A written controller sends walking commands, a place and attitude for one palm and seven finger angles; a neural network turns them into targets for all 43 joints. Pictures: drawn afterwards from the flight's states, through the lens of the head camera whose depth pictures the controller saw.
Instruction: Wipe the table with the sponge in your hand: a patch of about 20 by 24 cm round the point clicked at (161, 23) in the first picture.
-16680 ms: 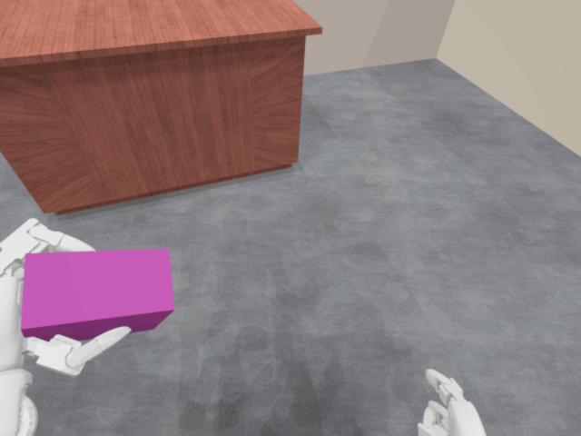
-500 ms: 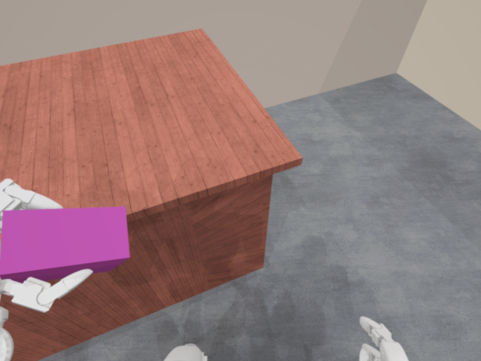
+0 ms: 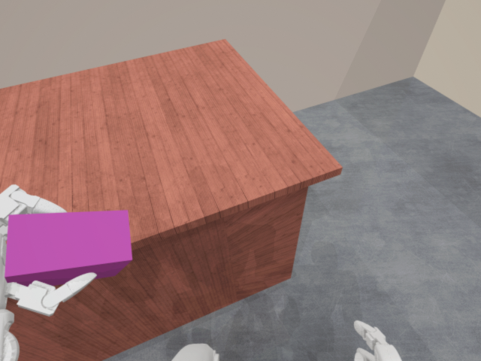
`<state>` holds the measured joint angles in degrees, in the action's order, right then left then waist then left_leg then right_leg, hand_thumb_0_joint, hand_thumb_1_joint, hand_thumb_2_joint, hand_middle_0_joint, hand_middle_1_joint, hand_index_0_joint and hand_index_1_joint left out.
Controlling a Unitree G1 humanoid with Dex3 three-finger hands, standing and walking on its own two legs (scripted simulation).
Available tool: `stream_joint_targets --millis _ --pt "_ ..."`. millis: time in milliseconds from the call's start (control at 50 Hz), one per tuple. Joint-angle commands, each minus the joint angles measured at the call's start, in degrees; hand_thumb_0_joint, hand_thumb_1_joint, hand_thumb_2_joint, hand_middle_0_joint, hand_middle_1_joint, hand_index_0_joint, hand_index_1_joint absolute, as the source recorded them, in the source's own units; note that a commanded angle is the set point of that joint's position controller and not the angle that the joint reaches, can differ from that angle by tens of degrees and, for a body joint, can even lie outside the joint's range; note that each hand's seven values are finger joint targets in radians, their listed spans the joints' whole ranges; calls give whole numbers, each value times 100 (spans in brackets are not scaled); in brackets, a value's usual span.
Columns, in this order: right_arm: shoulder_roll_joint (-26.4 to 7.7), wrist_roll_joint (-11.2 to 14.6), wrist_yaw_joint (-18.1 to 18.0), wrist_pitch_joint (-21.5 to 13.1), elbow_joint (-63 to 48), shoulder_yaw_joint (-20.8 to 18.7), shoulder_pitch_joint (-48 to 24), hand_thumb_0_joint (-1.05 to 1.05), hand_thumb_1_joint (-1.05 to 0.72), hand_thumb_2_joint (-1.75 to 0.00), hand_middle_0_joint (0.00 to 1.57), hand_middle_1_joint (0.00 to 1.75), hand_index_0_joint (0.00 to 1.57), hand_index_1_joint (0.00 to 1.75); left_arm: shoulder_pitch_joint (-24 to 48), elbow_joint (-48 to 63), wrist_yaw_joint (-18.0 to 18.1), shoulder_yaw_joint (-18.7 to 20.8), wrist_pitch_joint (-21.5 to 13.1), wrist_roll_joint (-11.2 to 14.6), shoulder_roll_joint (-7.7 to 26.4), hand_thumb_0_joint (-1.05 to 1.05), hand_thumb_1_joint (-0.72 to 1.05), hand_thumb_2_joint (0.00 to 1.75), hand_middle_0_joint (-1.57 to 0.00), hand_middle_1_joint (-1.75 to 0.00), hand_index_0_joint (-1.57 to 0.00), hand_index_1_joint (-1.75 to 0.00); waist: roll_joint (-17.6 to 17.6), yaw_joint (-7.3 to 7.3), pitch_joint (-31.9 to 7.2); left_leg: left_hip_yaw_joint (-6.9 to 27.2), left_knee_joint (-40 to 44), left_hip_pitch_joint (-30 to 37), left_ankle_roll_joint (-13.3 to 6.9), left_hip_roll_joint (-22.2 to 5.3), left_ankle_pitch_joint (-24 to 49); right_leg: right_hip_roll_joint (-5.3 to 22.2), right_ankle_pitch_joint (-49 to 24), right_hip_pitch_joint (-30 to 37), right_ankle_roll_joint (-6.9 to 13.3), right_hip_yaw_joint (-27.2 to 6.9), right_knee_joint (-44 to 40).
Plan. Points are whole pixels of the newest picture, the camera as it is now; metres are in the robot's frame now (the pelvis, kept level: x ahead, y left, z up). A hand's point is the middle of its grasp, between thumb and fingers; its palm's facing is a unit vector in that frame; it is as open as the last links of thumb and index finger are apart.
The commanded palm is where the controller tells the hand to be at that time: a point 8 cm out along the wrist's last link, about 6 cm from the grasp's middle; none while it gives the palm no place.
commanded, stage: shuffle to correct the standing spot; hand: left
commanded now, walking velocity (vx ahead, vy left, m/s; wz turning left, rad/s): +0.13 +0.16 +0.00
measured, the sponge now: (88, 248) +0.22 +0.21 +0.15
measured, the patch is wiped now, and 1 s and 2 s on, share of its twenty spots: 0.00 0.00 0.00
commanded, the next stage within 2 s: come to a stop and stand still in 1.02 s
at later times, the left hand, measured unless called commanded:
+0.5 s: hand (3, 235) +0.22 +0.31 +0.18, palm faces +0.42 -0.80 -0.42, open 10.5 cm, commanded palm +0.18 +0.36 +0.18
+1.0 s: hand out of the picture +0.25 +0.37 +0.18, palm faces +0.42 -0.79 -0.44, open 10.5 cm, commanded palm +0.20 +0.41 +0.18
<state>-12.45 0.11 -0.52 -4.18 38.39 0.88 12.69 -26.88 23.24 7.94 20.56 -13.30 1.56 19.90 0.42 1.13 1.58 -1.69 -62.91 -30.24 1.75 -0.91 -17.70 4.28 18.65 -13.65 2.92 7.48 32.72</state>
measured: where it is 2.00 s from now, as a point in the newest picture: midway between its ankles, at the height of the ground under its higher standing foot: outside the picture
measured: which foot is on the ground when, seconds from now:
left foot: up 0.00-0.16, down 0.18-0.42, up 0.44-0.70, down 0.72-1.00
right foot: down 0.00-0.20, up 0.22-0.36, down 0.38-1.00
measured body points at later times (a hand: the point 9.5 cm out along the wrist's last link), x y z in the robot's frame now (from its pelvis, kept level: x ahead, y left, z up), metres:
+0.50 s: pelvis +0.02 +0.07 -0.01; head +0.02 +0.05 +0.44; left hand +0.19 +0.35 +0.20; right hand +0.19 -0.14 -0.11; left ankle +0.03 +0.20 -0.69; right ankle +0.02 +0.00 -0.74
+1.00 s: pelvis +0.05 +0.13 -0.01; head +0.06 +0.12 +0.44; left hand +0.22 +0.41 +0.20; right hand +0.23 -0.08 -0.10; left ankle +0.06 +0.25 -0.73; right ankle +0.05 +0.04 -0.74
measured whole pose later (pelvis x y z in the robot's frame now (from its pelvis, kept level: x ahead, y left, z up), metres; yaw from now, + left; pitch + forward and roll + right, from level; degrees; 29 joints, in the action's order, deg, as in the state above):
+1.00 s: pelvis +0.05 +0.13 -0.01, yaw +2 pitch -1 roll +0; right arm -10.6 1.2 -2.1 -5.5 35.2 1.0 11.7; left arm -27.5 30.4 7.9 20.8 -12.3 2.0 22.1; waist 1.7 0.3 1.6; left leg -1.8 -40.8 -19.5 -0.1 -2.1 -20.5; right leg -0.5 18.4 -14.9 3.3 6.8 34.0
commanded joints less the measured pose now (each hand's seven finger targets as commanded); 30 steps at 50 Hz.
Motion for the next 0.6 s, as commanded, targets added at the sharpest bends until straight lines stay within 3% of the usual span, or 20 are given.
stream_joint_targets --millis 0,20,60,120,140,160,180,200,220,280,340,360,380,400,420,440,460,500,520,580 --pt "-458 14 -119 -426 -1054 -258 -758 0 -90 -90 20 30 20 30 1048 1395 132 569 -430 35 1162 0 10 130 -120 -160 -120 -160 -850 -52 -351 -133 1479 224 -123 -327 279 1310 -2579 347 320 -1033 -1097" --pt "-391 -15 -133 -461 -1044 -245 -675 0 -90 -90 20 30 20 30 820 1399 160 572 -416 26 1130 0 10 130 -120 -160 -120 -160 -909 28 -480 -433 1892 544 -152 -184 359 1201 -2374 423 304 -833 -1101" --pt "-407 -40 -140 -544 -1143 -331 -701 0 -90 -90 20 30 20 30 835 1938 217 617 -359 27 1217 0 10 130 -120 -160 -120 -160 -956 118 -643 -647 2570 1099 -187 -23 459 1216 -2149 457 320 -994 -1003" --pt "-472 -22 -190 -552 -1202 -421 -548 0 -90 -90 20 30 20 30 594 2327 250 801 -348 68 1317 0 10 130 -120 -160 -120 -160 -294 -9 -1053 -594 3646 2045 -183 116 978 837 -1799 512 38 -691 21" --pt "-579 2 -202 -538 -1253 -467 -503 0 -90 -90 20 30 20 30 577 2434 250 900 -377 85 1386 0 10 130 -120 -160 -120 -160 433 -64 -1224 -31 3780 2485 -376 -258 1327 479 -1395 74 -172 -511 797" --pt "-756 29 -186 -525 -1281 -537 -490 0 -90 -90 20 30 20 30 587 2574 250 939 -408 108 1374 0 10 130 -120 -160 -120 -160 1478 -97 -1355 1146 3830 2997 -795 -1089 2179 -63 13 -830 -396 -167 1734" --pt "-741 19 -165 -527 -1311 -569 -420 0 -90 -90 20 30 20 30 475 2384 235 965 -432 79 1403 0 10 130 -120 -160 -120 -160 1593 -96 -1270 1902 4213 2904 -1195 -1547 2473 -343 1701 -1357 -373 -284 2585" --pt "-770 101 -177 -539 -1327 -632 -381 0 -90 -90 20 30 20 30 30 1652 188 929 -406 105 1263 0 10 130 -120 -160 -120 -160 1070 -79 -868 2061 4394 2605 -1314 -1690 2204 -404 1765 -1707 -328 -423 3034" --pt "-643 23 -211 -483 -1203 -508 -444 0 -90 -90 20 30 20 30 -27 1622 181 1024 -327 94 1366 0 10 130 -120 -160 -120 -160 1269 -107 -829 1744 4221 2416 -1406 -1540 2240 -107 1632 -1687 -339 -416 2825" --pt "-604 91 -147 -522 -1142 -446 -474 0 -90 -90 20 30 20 30 180 2050 173 905 -292 126 1189 0 10 130 -120 -160 -120 -160 1562 -117 -831 708 3958 1721 -1096 -1019 1627 -209 837 -825 -355 -132 1584" --pt "-593 95 -143 -573 -1158 -287 -561 0 -90 -90 20 30 20 30 137 2018 187 735 -200 121 1130 0 10 130 -120 -160 -120 -160 1201 -25 -729 432 3682 885 -783 -829 430 -322 59 380 -345 -23 -133" --pt "-560 68 -146 -559 -1146 -255 -567 0 -90 -90 20 30 20 30 220 1917 203 732 -172 71 1179 0 10 130 -120 -160 -120 -160 688 -33 -731 286 3302 520 -620 -636 -96 -93 -133 822 -263 -407 -737" --pt "-477 31 -139 -505 -1182 -245 -555 0 -90 -90 20 30 20 30 316 1770 218 760 -147 10 1312 0 10 130 -120 -160 -120 -160 -452 -45 -635 -72 2207 -147 -373 -126 -752 822 250 990 135 -2005 -1390" --pt "-497 -5 -117 -463 -1213 -238 -621 0 -90 -90 20 30 20 30 371 1618 232 819 -93 57 1407 0 10 130 -120 -160 -120 -160 -1180 -17 -376 -166 942 -674 -195 188 -1014 1919 37 823 646 -3647 -1913" --pt "-663 45 -62 -447 -1111 -381 -513 0 -90 -90 20 30 20 30 638 1516 166 600 -80 151 1109 0 10 130 -120 -160 -120 -160 -1419 -33 -177 274 59 -766 -94 27 -762 2066 -268 576 726 -3630 -2019" --pt "-694 62 -40 -463 -1104 -370 -562 0 -90 -90 20 30 20 30 854 1543 128 501 -126 113 1052 0 10 130 -120 -160 -120 -160 -1217 -93 -33 480 -226 -845 -47 -152 -449 1996 -785 434 801 -3246 -1916" --pt "-569 27 -76 -444 -1011 -242 -592 0 -90 -90 20 30 20 30 769 1390 151 740 -182 98 1225 0 10 130 -120 -160 -120 -160 -833 -99 -102 496 -226 -857 -37 -291 -305 1846 -1370 522 822 -2768 -1649" --pt "-518 -5 -123 -362 -956 -167 -692 0 -90 -90 20 30 20 30 905 1321 178 822 -287 44 1371 0 10 130 -120 -160 -120 -160 -590 -76 -271 386 512 -452 -99 -396 -204 1578 -2255 532 624 -1798 -1214" --pt "-427 -16 -168 -338 -957 -163 -631 0 -90 -90 20 30 20 30 767 1131 166 753 -315 38 1207 0 10 130 -120 -160 -120 -160 -645 -68 -362 189 1059 3 -155 -335 -22 1346 -2290 350 493 -1341 -1171" --pt "-377 -36 -202 -418 -1060 -215 -704 0 -90 -90 20 30 20 30 879 1330 164 599 -312 46 1069 0 10 130 -120 -160 -120 -160 -1083 85 -557 -479 2480 996 -237 -23 312 1081 -1592 326 399 -1022 -1199"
